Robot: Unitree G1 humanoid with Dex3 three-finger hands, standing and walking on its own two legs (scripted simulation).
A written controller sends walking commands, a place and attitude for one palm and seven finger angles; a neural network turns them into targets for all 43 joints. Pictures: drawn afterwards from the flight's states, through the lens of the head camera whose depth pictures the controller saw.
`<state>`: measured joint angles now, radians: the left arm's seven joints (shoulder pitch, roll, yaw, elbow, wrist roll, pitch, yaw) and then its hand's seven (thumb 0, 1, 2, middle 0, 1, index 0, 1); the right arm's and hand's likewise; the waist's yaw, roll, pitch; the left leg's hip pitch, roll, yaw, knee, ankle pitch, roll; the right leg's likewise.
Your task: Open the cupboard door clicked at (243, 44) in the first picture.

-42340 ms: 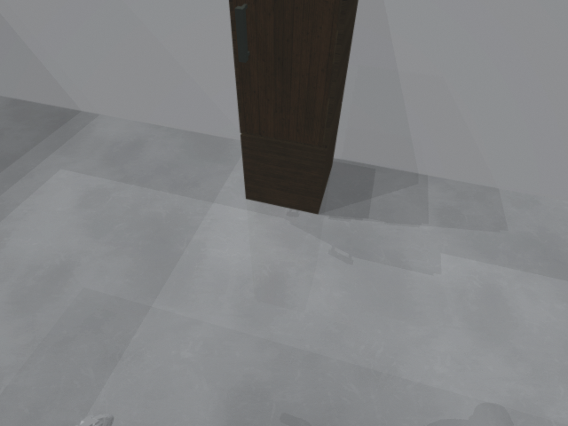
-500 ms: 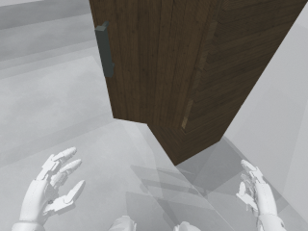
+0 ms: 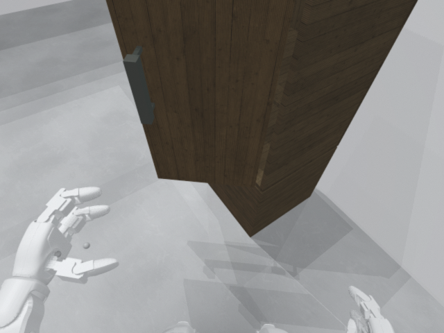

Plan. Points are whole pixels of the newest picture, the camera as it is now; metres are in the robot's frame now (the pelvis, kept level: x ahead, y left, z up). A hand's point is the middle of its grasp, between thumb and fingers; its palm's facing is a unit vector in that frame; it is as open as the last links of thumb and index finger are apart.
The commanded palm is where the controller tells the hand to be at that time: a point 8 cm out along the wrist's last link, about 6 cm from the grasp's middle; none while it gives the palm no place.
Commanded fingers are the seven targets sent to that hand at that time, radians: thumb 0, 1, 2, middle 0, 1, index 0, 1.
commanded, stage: raise the hand with hooked fingers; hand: left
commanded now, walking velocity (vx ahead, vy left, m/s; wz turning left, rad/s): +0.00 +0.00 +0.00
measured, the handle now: (143, 86) +0.59 +0.20 +0.10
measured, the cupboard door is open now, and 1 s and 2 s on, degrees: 50 50 50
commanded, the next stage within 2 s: move the hooked fingers beside the handle in 1.10 s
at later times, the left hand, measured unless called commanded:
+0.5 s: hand (45, 203) +0.28 +0.28 +0.11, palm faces -0.01 -1.00 -0.04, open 13.9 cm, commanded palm +0.26 +0.33 +0.12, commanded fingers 0.00 -0.50 0.30 -0.30 -1.20 -0.30 -1.20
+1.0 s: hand (55, 190) +0.30 +0.27 +0.12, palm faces -0.02 -1.00 -0.03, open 14.0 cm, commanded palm +0.27 +0.32 +0.13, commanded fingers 0.00 -0.50 0.30 -0.30 -1.20 -0.30 -1.20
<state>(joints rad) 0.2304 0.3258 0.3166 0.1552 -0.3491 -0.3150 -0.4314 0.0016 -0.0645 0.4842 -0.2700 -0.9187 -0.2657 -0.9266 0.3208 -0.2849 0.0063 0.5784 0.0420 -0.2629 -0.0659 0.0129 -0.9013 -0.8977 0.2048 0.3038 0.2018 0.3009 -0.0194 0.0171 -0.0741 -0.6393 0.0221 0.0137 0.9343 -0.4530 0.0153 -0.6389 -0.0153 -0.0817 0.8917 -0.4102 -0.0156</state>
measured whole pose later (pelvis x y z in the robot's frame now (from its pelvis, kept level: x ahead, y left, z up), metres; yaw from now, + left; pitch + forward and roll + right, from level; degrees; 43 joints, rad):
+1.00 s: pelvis +0.01 +0.00 +0.03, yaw +0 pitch +5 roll -1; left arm -0.08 0.43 0.44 0.41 -0.34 -0.17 -0.54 -0.01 -0.50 0.30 -0.30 -1.20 -0.30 -1.20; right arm 0.30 -0.29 0.05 0.57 0.05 -0.22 -0.09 0.01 -0.90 -0.90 0.20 0.30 0.20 0.30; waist 0.00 0.02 -0.04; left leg -0.44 0.02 0.02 0.74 -0.38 0.02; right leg -0.44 -0.01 -0.07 0.69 -0.34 -0.01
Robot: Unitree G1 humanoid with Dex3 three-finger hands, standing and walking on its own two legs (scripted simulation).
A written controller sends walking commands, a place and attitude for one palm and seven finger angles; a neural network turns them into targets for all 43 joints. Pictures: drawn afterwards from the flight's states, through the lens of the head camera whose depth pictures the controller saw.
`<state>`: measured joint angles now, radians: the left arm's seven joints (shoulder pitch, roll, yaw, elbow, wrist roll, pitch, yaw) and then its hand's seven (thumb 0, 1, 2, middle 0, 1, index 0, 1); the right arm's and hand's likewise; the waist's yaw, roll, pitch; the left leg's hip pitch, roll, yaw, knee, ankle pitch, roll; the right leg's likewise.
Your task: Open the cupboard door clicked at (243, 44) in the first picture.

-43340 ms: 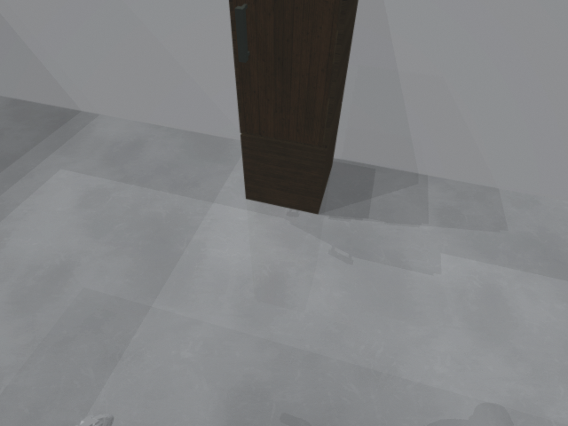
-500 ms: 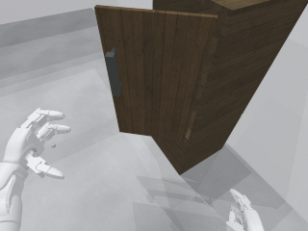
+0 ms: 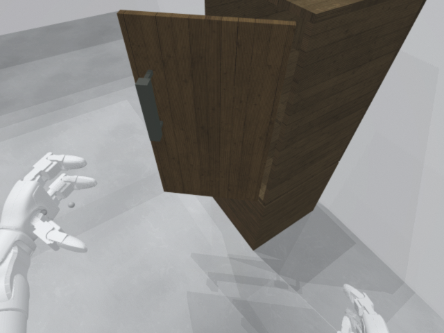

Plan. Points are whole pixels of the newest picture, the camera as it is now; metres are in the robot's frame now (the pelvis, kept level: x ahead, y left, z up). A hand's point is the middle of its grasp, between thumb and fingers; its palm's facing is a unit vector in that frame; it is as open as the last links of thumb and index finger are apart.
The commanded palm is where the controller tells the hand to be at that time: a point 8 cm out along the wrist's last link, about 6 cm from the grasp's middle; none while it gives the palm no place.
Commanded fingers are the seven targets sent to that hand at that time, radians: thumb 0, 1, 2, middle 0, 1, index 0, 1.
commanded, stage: raise the hand with hooked fingers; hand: left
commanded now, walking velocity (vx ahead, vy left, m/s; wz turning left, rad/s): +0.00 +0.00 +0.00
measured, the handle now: (152, 106) +0.58 +0.20 +0.08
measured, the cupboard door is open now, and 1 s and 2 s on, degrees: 50 50 50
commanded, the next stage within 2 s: move the hooked fingers beside the handle in 0.10 s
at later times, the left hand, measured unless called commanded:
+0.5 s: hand (82, 181) +0.34 +0.27 +0.10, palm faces -0.03 -1.00 +0.00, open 14.0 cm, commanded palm +0.32 +0.32 +0.10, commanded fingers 0.00 -0.50 0.30 -0.30 -1.20 -0.30 -1.20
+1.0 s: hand (96, 152) +0.41 +0.27 +0.09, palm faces -0.06 -1.00 +0.02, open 14.0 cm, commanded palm +0.39 +0.32 +0.09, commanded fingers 0.00 -0.50 0.30 -0.30 -1.20 -0.30 -1.20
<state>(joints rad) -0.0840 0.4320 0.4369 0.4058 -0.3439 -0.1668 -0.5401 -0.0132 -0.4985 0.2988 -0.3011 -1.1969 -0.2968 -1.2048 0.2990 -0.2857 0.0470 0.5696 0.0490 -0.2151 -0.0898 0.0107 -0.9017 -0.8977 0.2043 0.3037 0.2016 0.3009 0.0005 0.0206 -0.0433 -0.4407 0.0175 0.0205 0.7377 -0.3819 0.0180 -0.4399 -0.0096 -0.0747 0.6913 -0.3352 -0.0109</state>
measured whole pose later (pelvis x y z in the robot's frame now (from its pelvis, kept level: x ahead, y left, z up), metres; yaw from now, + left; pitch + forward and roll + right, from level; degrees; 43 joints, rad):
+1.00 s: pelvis +0.00 +0.01 -0.01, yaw -1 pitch +12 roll -2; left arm -0.61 0.58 0.46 0.98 -0.24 -0.26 -0.57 -0.01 -0.50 0.30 -0.30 -1.20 -0.30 -1.20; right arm 0.37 -0.30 0.05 0.60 0.04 -0.08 -0.07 0.01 -0.90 -0.90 0.21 0.30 0.20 0.30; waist -0.08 0.00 -0.07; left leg -0.62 0.02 0.03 0.82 -0.40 0.03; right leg -0.62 -0.01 -0.06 0.76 -0.34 0.00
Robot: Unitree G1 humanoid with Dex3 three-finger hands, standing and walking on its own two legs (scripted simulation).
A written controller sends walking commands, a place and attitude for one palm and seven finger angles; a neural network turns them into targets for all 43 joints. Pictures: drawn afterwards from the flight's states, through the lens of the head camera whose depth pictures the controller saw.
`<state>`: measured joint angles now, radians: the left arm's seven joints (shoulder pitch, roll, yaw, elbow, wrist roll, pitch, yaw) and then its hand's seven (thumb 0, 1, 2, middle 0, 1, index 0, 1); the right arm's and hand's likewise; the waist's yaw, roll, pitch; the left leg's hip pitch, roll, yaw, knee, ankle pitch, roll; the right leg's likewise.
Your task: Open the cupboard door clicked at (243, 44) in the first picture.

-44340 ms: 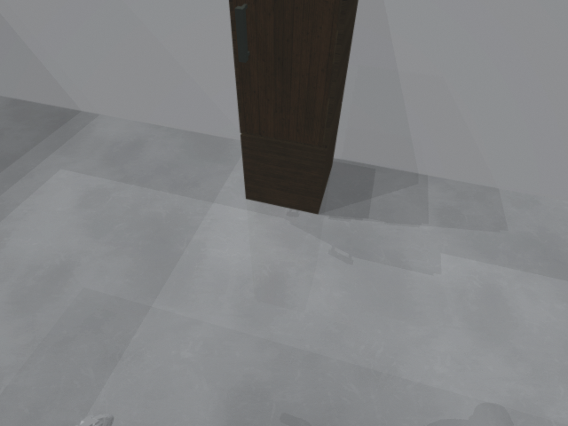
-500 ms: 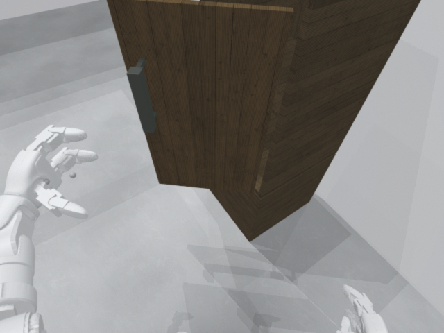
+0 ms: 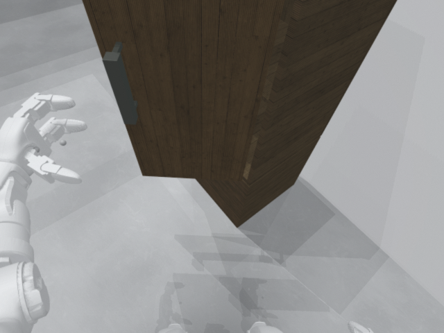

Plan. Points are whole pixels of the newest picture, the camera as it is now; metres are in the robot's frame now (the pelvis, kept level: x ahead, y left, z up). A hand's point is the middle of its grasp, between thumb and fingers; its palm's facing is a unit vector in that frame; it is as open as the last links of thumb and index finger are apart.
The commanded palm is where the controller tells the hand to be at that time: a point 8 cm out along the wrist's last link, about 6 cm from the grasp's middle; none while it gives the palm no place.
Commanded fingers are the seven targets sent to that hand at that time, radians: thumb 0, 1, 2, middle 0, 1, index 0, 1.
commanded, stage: move the hooked fingers beside the handle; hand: left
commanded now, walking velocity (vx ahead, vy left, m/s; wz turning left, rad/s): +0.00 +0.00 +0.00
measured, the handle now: (125, 85) +0.57 +0.20 +0.09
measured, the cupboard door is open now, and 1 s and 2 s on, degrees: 50 50 50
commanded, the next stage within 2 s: slide the fingers in behind the handle in 1.60 s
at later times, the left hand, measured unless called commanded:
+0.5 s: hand (74, 113) +0.48 +0.27 +0.10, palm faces -0.05 -1.00 +0.02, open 14.0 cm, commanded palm +0.47 +0.32 +0.10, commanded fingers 0.00 -0.50 0.30 -0.30 -1.20 -0.30 -1.20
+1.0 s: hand (85, 94) +0.53 +0.27 +0.10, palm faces -0.06 -1.00 +0.01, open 14.0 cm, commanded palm +0.52 +0.32 +0.09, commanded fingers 0.00 -0.50 0.30 -0.30 -1.20 -0.30 -1.20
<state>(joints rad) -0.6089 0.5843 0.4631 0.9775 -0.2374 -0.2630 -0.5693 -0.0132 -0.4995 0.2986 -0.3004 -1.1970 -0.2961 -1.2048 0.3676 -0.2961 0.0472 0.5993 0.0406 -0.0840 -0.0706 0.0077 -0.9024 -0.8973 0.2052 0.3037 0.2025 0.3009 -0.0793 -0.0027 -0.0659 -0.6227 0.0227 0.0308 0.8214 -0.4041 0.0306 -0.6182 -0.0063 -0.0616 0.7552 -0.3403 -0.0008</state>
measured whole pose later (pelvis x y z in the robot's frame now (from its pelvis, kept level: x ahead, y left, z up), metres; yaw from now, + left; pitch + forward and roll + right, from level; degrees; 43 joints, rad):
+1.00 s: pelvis +0.01 +0.01 -0.02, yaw -2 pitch +22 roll -4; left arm -1.04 0.84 0.51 1.31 -0.09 -0.26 -0.54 -0.01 -0.50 0.30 -0.30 -1.20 -0.30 -1.20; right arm 0.45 -0.30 0.07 0.59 0.01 0.09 -0.04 0.00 -0.90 -0.90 0.21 0.30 0.20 0.30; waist -0.21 0.01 -0.07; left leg -0.87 0.05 0.02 0.94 -0.45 0.04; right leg -0.84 0.02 -0.07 0.81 -0.35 0.01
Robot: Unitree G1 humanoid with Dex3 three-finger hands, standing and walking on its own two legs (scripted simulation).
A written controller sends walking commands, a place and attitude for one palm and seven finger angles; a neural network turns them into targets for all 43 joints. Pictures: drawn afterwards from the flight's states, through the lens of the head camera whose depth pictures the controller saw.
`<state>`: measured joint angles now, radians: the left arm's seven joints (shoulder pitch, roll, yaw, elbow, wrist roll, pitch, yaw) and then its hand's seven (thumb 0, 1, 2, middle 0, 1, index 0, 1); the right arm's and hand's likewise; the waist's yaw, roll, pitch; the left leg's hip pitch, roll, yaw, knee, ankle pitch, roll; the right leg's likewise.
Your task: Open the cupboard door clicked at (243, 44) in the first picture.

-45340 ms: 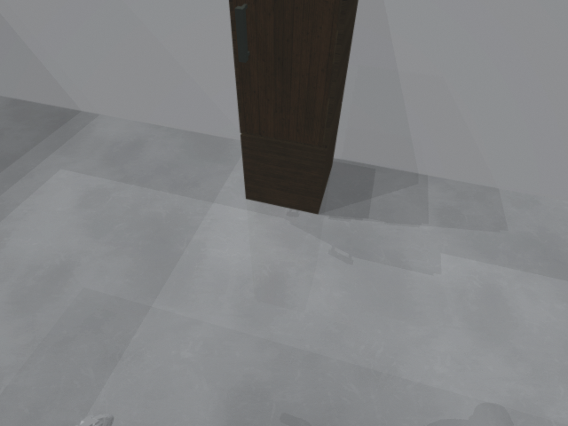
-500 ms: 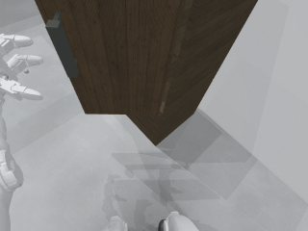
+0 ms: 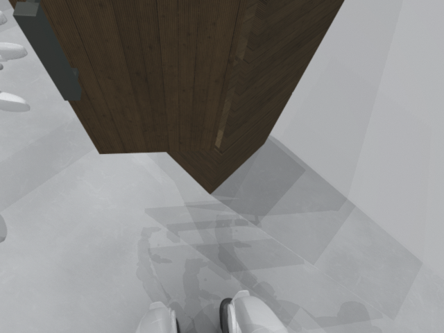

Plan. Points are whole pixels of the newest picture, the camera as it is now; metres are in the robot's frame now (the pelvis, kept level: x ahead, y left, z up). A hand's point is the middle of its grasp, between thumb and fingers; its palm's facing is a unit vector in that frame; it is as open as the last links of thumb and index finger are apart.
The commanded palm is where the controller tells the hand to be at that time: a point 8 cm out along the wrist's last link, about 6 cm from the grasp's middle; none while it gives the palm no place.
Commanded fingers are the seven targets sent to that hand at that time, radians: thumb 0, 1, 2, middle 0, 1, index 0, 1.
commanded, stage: move the hooked fingers beside the handle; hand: left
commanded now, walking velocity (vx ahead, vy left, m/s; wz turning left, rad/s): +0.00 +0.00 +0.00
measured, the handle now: (56, 49) +0.56 +0.22 +0.10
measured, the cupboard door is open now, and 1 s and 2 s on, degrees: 50 50 49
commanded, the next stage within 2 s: slide the fingers in behind the handle in 0.60 s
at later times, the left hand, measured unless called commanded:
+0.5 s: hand out of the picture +0.51 +0.28 +0.11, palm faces +0.00 -1.00 -0.01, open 14.0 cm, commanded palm +0.50 +0.32 +0.11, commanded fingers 0.00 -0.50 0.30 -0.30 -1.20 -0.30 -1.20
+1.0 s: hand (16, 69) +0.51 +0.26 +0.11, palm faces -0.01 -1.00 +0.00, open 14.0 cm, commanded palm +0.50 +0.30 +0.11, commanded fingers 0.00 -0.50 0.30 -0.30 -1.20 -0.30 -1.20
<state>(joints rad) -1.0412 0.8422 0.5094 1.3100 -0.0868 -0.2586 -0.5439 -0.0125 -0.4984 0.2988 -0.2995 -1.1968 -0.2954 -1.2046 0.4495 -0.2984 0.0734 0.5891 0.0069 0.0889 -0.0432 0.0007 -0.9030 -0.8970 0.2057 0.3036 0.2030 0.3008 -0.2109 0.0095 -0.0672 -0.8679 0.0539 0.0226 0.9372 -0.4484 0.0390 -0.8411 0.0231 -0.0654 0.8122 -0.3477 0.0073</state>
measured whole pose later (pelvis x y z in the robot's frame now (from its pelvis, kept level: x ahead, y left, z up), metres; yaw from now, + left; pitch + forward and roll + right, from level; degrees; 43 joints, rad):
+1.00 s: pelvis +0.00 +0.00 +0.00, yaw +0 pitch +21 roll -4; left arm -1.00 0.76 0.48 1.26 -0.10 -0.28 -0.48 -0.01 -0.50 0.30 -0.30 -1.20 -0.30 -1.20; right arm 0.43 -0.29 0.07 0.59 0.01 0.10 -0.03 0.00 -0.90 -0.90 0.21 0.30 0.20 0.30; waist -0.20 0.01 -0.07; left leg -0.85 0.06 0.01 0.94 -0.46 0.03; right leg -0.82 0.03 -0.07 0.82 -0.36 0.00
